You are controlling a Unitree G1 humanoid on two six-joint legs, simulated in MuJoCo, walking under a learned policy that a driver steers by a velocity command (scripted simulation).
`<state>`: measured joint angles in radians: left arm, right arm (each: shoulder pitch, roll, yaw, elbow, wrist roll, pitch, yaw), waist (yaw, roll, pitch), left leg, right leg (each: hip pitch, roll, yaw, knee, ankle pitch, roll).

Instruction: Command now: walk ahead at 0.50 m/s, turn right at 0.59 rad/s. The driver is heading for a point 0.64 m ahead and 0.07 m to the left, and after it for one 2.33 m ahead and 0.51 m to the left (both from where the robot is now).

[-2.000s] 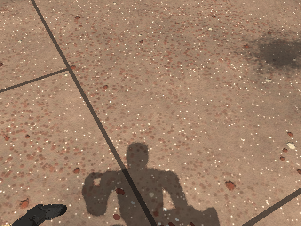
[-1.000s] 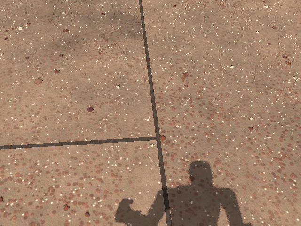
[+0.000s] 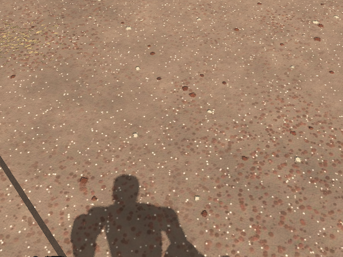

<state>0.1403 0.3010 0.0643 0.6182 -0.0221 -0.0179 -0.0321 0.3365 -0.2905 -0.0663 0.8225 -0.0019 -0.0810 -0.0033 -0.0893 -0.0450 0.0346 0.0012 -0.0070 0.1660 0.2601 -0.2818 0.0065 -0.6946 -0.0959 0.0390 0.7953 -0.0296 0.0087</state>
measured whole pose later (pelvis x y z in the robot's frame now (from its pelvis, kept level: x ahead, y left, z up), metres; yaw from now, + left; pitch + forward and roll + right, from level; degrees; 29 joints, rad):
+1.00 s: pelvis +0.58 -0.01 +0.00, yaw +11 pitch +2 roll +0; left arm 0.09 0.29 0.04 0.67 0.01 -0.09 0.00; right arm 0.32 -0.29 -0.06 0.72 0.02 -0.04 0.00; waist -0.05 -0.03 0.03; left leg -0.17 -0.11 -0.13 0.36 -0.21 0.09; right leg -0.66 -0.08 0.11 0.71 -0.05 0.07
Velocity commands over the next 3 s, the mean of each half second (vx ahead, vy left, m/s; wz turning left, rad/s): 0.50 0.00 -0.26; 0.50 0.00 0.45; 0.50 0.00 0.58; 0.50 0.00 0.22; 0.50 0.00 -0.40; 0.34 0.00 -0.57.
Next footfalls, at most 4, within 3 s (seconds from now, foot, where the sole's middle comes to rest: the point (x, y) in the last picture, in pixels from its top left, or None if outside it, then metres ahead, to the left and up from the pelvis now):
0.14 right None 0.25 -0.14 -0.78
0.68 left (148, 229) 0.58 0.06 -0.78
1.16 right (181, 162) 0.88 -0.10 -0.78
1.66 left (100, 144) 1.02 0.27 -0.78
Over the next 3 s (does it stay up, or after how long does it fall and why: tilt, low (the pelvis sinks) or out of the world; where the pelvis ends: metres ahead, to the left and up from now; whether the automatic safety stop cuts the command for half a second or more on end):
stays up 1.55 0.42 0.00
